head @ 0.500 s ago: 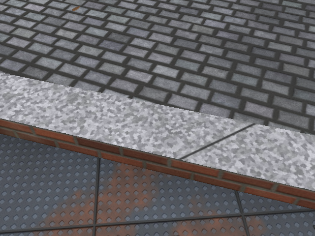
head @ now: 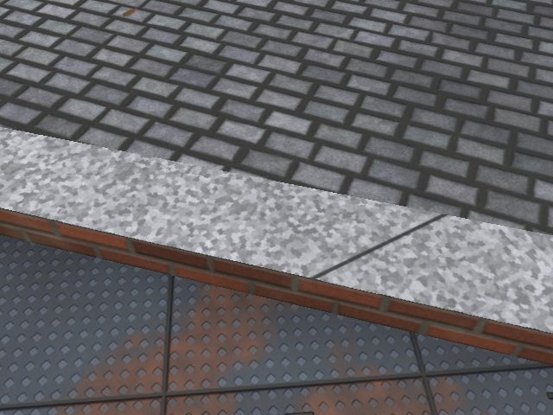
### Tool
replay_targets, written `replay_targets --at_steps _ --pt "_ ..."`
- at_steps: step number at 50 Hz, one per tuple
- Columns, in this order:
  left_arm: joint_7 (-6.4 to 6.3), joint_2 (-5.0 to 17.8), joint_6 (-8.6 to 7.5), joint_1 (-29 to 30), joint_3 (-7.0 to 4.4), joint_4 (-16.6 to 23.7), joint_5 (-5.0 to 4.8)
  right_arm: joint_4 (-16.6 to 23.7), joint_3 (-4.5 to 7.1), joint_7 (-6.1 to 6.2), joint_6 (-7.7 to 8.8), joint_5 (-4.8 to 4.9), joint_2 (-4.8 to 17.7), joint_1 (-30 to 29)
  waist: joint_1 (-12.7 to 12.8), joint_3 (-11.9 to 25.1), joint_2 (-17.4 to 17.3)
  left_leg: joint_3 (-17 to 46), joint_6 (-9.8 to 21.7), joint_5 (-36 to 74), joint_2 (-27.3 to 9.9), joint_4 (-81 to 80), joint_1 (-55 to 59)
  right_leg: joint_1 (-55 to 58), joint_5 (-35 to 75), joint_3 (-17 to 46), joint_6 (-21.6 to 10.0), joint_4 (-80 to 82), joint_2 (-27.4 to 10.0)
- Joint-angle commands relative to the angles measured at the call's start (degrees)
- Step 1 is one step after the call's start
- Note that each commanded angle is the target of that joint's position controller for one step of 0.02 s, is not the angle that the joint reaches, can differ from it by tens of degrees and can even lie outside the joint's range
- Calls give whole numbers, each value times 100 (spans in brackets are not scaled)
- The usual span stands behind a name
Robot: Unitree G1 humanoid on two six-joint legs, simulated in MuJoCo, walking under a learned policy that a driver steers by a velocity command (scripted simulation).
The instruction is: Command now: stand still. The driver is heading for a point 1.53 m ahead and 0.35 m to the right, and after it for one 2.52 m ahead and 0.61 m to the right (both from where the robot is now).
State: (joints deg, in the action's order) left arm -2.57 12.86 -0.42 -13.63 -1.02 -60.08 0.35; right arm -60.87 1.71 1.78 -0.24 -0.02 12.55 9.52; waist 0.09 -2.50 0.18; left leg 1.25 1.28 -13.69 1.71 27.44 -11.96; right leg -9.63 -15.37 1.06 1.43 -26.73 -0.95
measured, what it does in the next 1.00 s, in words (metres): stands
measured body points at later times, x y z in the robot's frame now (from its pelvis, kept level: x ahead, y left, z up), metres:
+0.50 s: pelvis +0.00 +0.00 +0.00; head +0.01 +0.00 +0.45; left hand +0.01 +0.24 -0.16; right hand +0.04 -0.25 -0.15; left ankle +0.01 +0.11 -0.74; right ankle -0.01 -0.13 -0.74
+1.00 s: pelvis +0.01 -0.01 +0.00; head +0.02 -0.01 +0.45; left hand +0.00 +0.23 -0.16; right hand +0.03 -0.24 -0.16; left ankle +0.01 +0.11 -0.74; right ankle -0.01 -0.13 -0.74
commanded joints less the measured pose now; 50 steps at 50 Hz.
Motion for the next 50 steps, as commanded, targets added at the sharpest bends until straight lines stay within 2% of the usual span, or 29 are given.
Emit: replay_targets --at_steps 1,32,33,35,37,40,50 --pt "-21 580 -39 -232 -91 98 -2 130 89 18 44 2 612 45 -6 55 -42 296 135 655 -288 -516 130 -293 544 39 -77 441 -64" --pt "-38 346 -39 -684 -47 -161 -22 -81 6 51 52 15 447 438 -14 -39 -15 201 113 606 -248 -490 29 -397 508 26 -121 425 -16" --pt "-40 266 -33 -808 -30 -229 -23 -139 -9 55 47 10 386 547 -13 103 -36 163 122 -33 -202 -542 85 -338 3 -50 -133 425 51" --pt "-45 248 -34 -727 -24 -207 -21 -106 -14 63 47 13 392 450 -12 -249 -59 224 126 -292 -220 -622 -175 -509 -53 -27 -139 438 56" --pt "-39 269 -66 -752 -26 -210 -14 -114 -19 57 81 8 388 487 -11 -256 -13 198 111 164 -217 -554 -156 -475 299 13 -140 434 21" --pt "-22 282 -89 -824 -30 -228 -30 -137 -23 44 103 20 380 587 -18 -65 7 147 95 743 -214 -415 50 -393 643 26 -142 388 0" --pt "-25 215 -41 -890 -33 -226 -41 -141 -28 56 64 29 324 704 -11 -49 0 133 83 955 -223 -365 104 -350 778 25 -150 367 9"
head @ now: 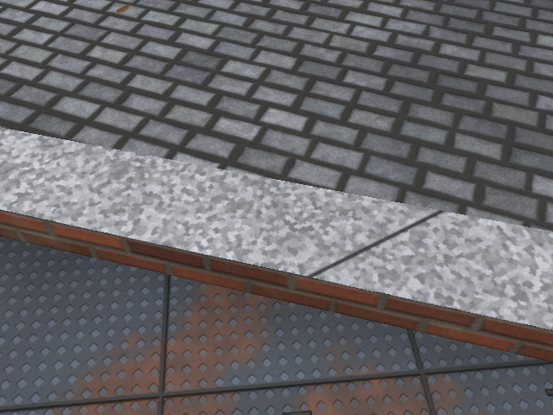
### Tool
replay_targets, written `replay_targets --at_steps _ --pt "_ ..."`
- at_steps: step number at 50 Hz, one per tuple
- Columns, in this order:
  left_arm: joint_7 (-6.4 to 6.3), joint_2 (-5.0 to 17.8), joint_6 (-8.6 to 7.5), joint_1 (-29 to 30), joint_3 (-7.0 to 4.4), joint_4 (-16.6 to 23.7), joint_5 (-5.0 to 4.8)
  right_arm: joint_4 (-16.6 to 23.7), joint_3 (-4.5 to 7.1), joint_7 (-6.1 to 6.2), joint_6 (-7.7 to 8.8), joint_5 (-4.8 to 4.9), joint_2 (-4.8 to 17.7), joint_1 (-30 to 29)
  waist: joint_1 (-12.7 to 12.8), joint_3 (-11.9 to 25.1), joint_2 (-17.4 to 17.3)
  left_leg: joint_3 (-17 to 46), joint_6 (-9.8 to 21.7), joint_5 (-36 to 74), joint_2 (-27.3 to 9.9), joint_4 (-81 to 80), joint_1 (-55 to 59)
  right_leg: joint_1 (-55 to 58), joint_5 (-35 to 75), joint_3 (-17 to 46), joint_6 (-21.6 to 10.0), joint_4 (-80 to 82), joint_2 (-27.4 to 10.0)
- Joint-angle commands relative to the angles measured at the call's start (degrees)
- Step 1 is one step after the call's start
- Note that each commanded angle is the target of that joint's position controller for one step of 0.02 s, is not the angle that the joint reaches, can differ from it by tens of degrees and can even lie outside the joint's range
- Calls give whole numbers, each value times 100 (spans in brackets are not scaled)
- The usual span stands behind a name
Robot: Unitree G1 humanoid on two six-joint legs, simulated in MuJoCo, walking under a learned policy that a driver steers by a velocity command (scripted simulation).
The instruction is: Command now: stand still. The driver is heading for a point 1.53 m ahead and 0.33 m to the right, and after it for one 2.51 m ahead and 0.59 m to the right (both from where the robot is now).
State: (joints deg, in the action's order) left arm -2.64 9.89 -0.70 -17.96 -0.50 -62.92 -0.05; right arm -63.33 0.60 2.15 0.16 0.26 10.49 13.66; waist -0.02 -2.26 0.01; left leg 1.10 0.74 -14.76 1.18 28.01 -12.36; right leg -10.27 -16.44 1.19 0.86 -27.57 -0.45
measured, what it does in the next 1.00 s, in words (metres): lifts its left foot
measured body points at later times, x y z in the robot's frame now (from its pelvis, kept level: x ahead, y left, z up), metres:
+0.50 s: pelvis +0.00 +0.00 +0.00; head +0.01 +0.00 +0.45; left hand -0.02 +0.23 -0.16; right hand +0.01 -0.24 -0.16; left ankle +0.00 +0.11 -0.74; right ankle -0.02 -0.13 -0.74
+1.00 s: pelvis +0.09 -0.04 +0.00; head +0.09 -0.05 +0.45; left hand +0.01 +0.20 -0.14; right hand +0.14 -0.30 -0.14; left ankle +0.06 +0.10 -0.65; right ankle +0.00 -0.12 -0.74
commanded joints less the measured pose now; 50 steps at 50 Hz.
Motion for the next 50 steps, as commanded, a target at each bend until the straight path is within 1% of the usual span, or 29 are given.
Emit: replay_targets --at_steps 1,29,30,31,32,33,34,35,36,37,38,39,40,41,42,43,44,45,46,47,48,49,50 --pt "-19 509 -10 -460 -87 60 -2 106 84 20 23 1 526 298 0 -78 15 147 135 1060 -171 -422 141 -286 884 13 -94 452 -40" --pt "-30 412 -11 -550 -122 80 -7 129 110 49 41 3 432 484 2 -185 3 136 108 701 -180 -456 17 -381 613 24 -121 469 -23" --pt "-33 338 -5 -670 -106 13 -5 67 95 52 36 -3 366 596 2 -36 -4 84 118 98 -124 -490 80 -320 87 -45 -135 480 41" --pt "-46 367 6 -701 -125 -2 -39 55 123 66 23 28 426 626 -2 -111 -33 45 177 -889 -43 -459 -21 -425 -730 -134 -201 375 151" --pt "-64 457 7 -659 -158 46 -67 71 167 79 21 68 540 647 -12 -279 -57 85 281 -1958 -32 -434 -258 -641 -1639 -141 -305 257 194" --pt "-72 488 -20 -602 -170 115 -80 113 187 81 49 88 586 646 -23 -539 -98 256 394 -2667 -140 -505 -525 -929 -2232 -62 -408 197 150" --pt "-63 446 -84 -568 -163 178 -102 147 197 68 113 113 594 694 -45 -717 -168 508 513 -2957 -314 -596 -622 -1165 -2379 32 -489 113 69" --pt "-40 376 -170 -511 -148 239 -120 153 217 43 198 143 621 826 -105 -775 -272 820 641 -2990 -526 -700 -511 -1377 -2202 75 -521 -68 20" --pt "-1 305 -260 -403 -135 306 -120 123 254 13 273 158 696 1022 -192 -728 -430 1244 806 -3019 -805 -875 -255 -1612 -1858 5 -513 -383 36" --pt "47 204 -342 -293 -118 387 -119 86 308 -16 325 164 836 1235 -253 -628 -710 1859 1029 -3185 -1190 -1185 15 -1806 -1419 -189 -483 -856 125" --pt "95 113 -409 -240 -100 451 -136 83 356 -38 355 161 976 1329 -239 -547 -994 2553 1283 -3335 -1619 -1549 69 -1809 -1016 -328 -500 -1320 167" --pt "135 168 -458 -200 -112 484 -148 156 364 -44 374 146 994 1201 -175 -604 -962 2901 1412 -3232 -1838 -1747 -233 -1628 -895 -228 -593 -1563 66" --pt "162 184 -497 -318 -126 470 -166 279 356 -51 389 137 986 919 6 -637 -897 2777 1353 -3027 -1818 -1768 -532 -1321 -969 -201 -698 -1450 14" --pt "170 143 -528 -602 -128 390 -185 429 350 -65 378 180 999 535 257 -685 -896 2337 1167 -2801 -1611 -1660 -933 -716 -982 -253 -810 -778 14" --pt "158 148 -538 -1099 -155 200 -188 609 337 -76 351 236 980 52 572 -748 -783 1660 877 -2396 -1188 -1302 -1560 289 -741 -276 -861 154 79" --pt "136 444 -522 -1717 -263 -35 -127 761 299 -81 369 238 801 -268 773 -637 -159 875 543 -1547 -657 -230 -2231 1250 -489 299 -842 522 -208" --pt "148 1093 -532 -2552 -453 -198 -129 941 210 -94 470 230 428 -412 980 -307 1439 -282 165 -810 55 1873 -3056 2042 -1266 2272 -1275 1524 -1349" --pt "223 1305 -602 -2661 -468 -147 -42 1061 209 -98 608 209 472 -423 887 -372 1816 -23 211 -1487 117 3152 -3835 2094 -1001 3867 -1747 1884 -2187" --pt "225 874 -661 -2133 -340 14 6 1017 244 -150 680 228 629 -313 536 -592 952 299 337 -1177 -245 3945 -4181 2010 -583 3525 -1695 1737 -2167" --pt "254 676 -679 -1758 -275 152 -18 938 241 -217 717 236 619 -139 351 -565 600 316 430 -655 -412 4172 -4251 1971 -93 2828 -1505 1700 -1915" --pt "291 691 -654 -1493 -252 243 -39 925 264 -243 746 192 633 -158 242 -500 336 236 469 -235 -561 4068 -4265 1961 415 2285 -1334 1755 -1729" --pt "307 596 -604 -1406 -201 269 -51 961 307 -266 749 139 695 -283 199 -490 295 161 461 42 -693 3841 -4188 1914 1222 1782 -1164 1780 -1587" --pt "299 466 -537 -1489 -151 254 -17 983 315 -303 727 115 633 -330 195 -393 364 45 415 227 -740 3701 -3983 1803 1737 1373 -1075 1807 -1405"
